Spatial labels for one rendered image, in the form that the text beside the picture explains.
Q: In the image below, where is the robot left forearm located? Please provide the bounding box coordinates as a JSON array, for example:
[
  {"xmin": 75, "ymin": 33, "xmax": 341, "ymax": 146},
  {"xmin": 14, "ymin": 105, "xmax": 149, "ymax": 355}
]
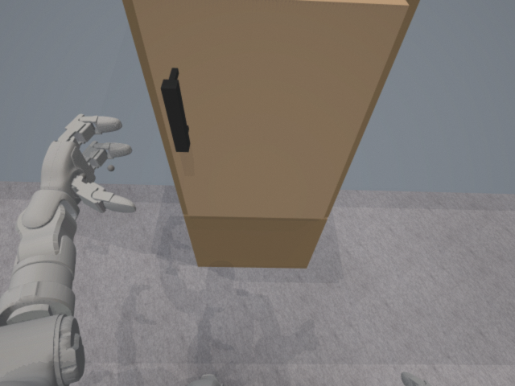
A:
[{"xmin": 0, "ymin": 189, "xmax": 80, "ymax": 326}]

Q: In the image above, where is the left robot hand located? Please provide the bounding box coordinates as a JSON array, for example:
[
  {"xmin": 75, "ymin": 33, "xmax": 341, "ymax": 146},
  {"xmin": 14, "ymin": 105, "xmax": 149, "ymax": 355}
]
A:
[{"xmin": 40, "ymin": 114, "xmax": 136, "ymax": 213}]

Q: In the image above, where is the handle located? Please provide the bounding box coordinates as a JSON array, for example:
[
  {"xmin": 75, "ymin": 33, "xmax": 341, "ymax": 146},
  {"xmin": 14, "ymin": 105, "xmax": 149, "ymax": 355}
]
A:
[{"xmin": 161, "ymin": 68, "xmax": 190, "ymax": 152}]

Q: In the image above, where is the cupboard door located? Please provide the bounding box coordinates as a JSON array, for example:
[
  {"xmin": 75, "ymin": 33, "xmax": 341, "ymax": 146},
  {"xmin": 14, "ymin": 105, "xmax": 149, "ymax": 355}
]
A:
[{"xmin": 132, "ymin": 0, "xmax": 409, "ymax": 219}]

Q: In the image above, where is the robot left upper arm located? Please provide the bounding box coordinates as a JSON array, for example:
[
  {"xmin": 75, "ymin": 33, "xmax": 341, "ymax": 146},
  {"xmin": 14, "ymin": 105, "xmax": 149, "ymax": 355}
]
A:
[{"xmin": 0, "ymin": 314, "xmax": 85, "ymax": 386}]

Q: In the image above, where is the left robot shin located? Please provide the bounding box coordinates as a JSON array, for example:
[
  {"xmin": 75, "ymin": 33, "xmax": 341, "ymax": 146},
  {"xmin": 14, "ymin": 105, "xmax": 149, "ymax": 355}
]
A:
[{"xmin": 201, "ymin": 374, "xmax": 219, "ymax": 382}]

